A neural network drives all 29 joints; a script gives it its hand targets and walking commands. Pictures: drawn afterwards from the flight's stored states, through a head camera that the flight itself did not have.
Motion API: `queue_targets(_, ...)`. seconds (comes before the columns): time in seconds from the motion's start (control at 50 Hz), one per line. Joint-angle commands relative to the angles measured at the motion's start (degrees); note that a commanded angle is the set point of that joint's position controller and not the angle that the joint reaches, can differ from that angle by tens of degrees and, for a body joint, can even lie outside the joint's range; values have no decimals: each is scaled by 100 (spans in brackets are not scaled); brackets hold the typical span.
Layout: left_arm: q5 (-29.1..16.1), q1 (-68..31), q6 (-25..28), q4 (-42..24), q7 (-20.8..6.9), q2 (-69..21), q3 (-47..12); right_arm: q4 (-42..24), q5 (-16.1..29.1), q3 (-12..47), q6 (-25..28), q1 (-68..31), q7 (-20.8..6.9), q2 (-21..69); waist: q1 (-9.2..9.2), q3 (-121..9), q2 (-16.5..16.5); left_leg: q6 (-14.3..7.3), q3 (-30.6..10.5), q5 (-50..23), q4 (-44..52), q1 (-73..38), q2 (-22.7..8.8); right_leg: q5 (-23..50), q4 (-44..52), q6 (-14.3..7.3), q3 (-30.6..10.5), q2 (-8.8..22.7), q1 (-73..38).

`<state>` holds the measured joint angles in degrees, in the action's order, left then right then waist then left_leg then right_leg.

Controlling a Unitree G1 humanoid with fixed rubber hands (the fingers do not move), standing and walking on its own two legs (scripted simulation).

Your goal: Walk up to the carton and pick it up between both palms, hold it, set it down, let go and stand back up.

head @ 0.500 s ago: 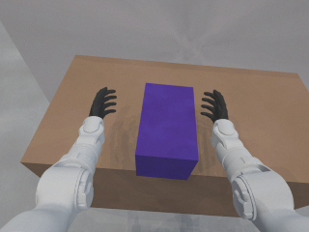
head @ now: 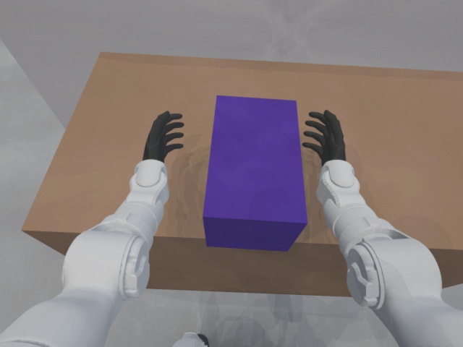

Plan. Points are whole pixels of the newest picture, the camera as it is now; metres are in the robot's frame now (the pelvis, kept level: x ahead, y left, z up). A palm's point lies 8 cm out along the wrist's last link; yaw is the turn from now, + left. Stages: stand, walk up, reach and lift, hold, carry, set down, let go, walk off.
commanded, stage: reach and lift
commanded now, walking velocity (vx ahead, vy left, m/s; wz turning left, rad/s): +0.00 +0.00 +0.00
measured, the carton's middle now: (251, 172) +0.44 +0.00 -0.02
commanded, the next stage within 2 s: none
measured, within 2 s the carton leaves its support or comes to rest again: neither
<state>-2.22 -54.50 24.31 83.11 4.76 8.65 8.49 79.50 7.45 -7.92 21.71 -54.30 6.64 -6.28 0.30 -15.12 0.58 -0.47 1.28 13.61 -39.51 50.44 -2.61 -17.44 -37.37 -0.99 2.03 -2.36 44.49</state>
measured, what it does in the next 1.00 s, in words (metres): stands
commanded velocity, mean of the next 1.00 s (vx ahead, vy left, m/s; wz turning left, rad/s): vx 0.00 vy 0.00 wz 0.00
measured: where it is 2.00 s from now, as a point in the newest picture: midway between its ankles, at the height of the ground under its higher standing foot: outside the picture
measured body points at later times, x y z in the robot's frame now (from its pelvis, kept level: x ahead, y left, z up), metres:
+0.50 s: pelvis +0.01 +0.00 +0.02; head +0.10 +0.01 +0.46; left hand +0.43 +0.14 +0.04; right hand +0.42 -0.12 +0.04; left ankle +0.03 +0.11 -0.71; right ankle -0.02 -0.11 -0.71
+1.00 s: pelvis +0.01 -0.01 +0.03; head +0.09 +0.02 +0.47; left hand +0.42 +0.14 +0.04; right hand +0.41 -0.11 +0.05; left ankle +0.03 +0.11 -0.71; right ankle -0.02 -0.11 -0.71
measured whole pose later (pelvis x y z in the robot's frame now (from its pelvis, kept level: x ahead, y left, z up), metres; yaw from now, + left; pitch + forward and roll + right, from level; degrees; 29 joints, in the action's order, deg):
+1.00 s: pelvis +0.01 -0.01 +0.03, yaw +0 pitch +15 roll -1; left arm 32.2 -41.7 18.5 60.0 4.6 -5.9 36.7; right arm 59.9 -37.4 -47.1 23.5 -41.9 6.4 13.8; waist 0.6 -5.5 2.3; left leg 0.0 2.9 8.4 -24.1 30.2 -2.7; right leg -11.3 -21.1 -1.5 1.8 -2.3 24.3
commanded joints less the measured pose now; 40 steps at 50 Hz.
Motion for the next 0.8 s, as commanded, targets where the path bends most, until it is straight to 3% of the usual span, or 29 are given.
queue_targets(0.0,389,-2278,225,-1027,-21,246,323,-552,-322,-200,316,-1991,-46,-362,34,-3441,-405,553,29,-3229,-253,-3475,83,2431,387,149,79,-17,-690)
queue_targets(0.06,669,-2170,233,-1093,-84,-123,491,-522,-630,-395,363,-1864,-81,49,-29,-3264,-350,500,25,-3144,-164,-3577,64,2385,466,150,87,-1,-788)
queue_targets(0.08,843,-2186,269,-1132,-127,-291,628,-560,-800,-496,406,-1868,-116,293,43,-3309,-367,493,71,-3149,-123,-3555,77,2409,519,178,88,14,-911)
queue_targets(0.12,1272,-2255,303,-1180,-275,-950,861,-884,-1495,-845,521,-2000,-212,1073,-9,-3257,-354,417,123,-2908,41,-3415,117,2476,587,177,122,57,-1223)
queue_targets(0.2,2345,-2097,371,-643,-647,-2693,1033,-986,-3230,-1356,684,-1931,-595,3343,-39,-2585,-210,357,226,-2587,349,-3150,141,2810,725,212,150,111,-1891)
queue_targets(0.24,2734,-1966,344,-834,-519,-2386,1450,-868,-3710,-1731,644,-1554,-529,3326,-23,-2587,-58,315,290,-2375,509,-2937,157,3077,633,247,85,129,-2338)
queue_targets(0.28,3112,-1893,234,-838,-535,-2835,1673,-942,-3964,-1680,525,-1516,-556,4094,86,-2435,51,165,401,-2009,714,-2689,207,3133,672,278,-19,188,-2795)
queue_targets(0.32,3196,-1781,142,-891,-577,-3256,1635,-937,-4161,-1588,487,-1437,-679,4542,165,-2353,-6,66,405,-2067,856,-2588,211,3476,676,281,-56,222,-3200)
queue_targets(0.38,3306,-1559,107,-922,-597,-3420,1741,-1078,-4366,-1518,475,-1279,-778,4719,213,-2362,59,-4,417,-2123,1090,-2783,154,3433,792,279,-8,233,-3328)
queue_targets(0.52,3466,-1435,-44,-1381,-535,-3424,1843,-1100,-4765,-1970,519,-1003,-743,4435,119,-1928,45,149,481,-2820,1148,-3476,-1,3078,1190,168,201,149,-3058)
queue_targets(0.54,3505,-1462,-96,-1377,-531,-3478,1905,-1100,-4759,-2035,506,-1093,-772,4502,193,-1837,36,120,466,-2743,1177,-3574,-12,2863,1275,161,175,150,-2936)
queue_targets(0.58,3538,-1390,-175,-1661,-450,-3367,1888,-1122,-4796,-2178,505,-1029,-746,4347,133,-1856,-29,195,448,-2985,1197,-3822,-55,2870,1363,123,232,104,-2922)
queue_targets(0.68,3600,-1468,-301,-2030,-382,-3597,1742,-1280,-4780,-2326,524,-1199,-770,4463,241,-2121,-362,261,555,-3020,1132,-4117,-37,2432,1502,64,272,107,-2675)
queue_targets(0.74,3682,-1338,-360,-2058,-344,-3654,1784,-1247,-4792,-2378,482,-1106,-810,4477,258,-2049,-407,268,525,-3001,1209,-4099,-70,2285,1600,44,255,137,-2744)
queue_targets(0.78,3685,-1317,-393,-2165,-345,-3614,1804,-1359,-4811,-2387,448,-1151,-803,4459,265,-2062,-264,244,590,-2989,1211,-4061,-36,2385,1577,69,260,143,-2894)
